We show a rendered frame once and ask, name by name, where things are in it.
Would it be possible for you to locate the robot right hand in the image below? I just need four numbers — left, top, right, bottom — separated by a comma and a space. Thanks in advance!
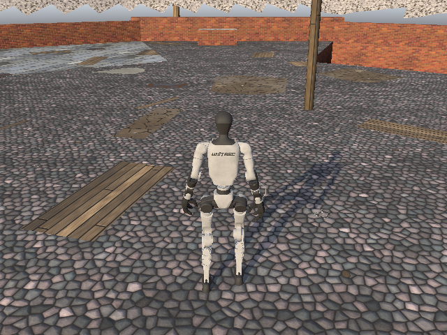
249, 202, 265, 221

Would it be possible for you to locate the robot left forearm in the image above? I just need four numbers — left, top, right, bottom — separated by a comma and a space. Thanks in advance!
183, 168, 198, 200

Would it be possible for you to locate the robot left upper arm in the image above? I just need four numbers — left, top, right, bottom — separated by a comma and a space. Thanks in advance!
190, 141, 209, 179

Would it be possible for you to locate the robot left hand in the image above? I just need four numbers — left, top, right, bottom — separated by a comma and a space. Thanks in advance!
182, 197, 198, 215

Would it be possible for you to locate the humanoid robot torso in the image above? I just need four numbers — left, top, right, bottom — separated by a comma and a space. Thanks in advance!
207, 138, 240, 209

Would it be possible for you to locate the right robot foot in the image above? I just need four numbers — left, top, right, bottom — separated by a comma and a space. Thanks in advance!
234, 268, 244, 285

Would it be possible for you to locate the robot right forearm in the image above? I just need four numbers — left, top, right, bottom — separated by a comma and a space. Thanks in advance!
249, 170, 263, 204

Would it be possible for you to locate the robot right upper arm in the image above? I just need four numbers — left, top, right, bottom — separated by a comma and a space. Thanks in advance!
238, 142, 256, 181

